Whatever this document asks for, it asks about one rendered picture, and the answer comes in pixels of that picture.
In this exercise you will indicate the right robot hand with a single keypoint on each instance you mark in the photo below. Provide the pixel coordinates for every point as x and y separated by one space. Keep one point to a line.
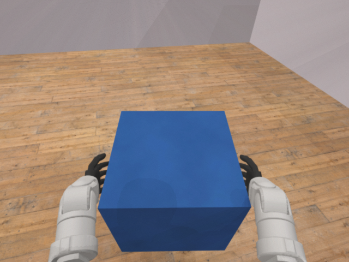
251 168

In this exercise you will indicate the carton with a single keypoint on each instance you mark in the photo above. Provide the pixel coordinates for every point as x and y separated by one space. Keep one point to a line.
173 182

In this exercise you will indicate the left robot forearm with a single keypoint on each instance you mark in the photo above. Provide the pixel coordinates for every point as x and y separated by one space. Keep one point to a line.
75 235

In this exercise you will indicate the left robot hand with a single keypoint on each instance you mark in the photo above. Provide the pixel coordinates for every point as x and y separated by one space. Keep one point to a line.
94 167

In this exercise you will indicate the right robot forearm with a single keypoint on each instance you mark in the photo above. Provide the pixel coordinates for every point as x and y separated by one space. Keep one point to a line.
277 238

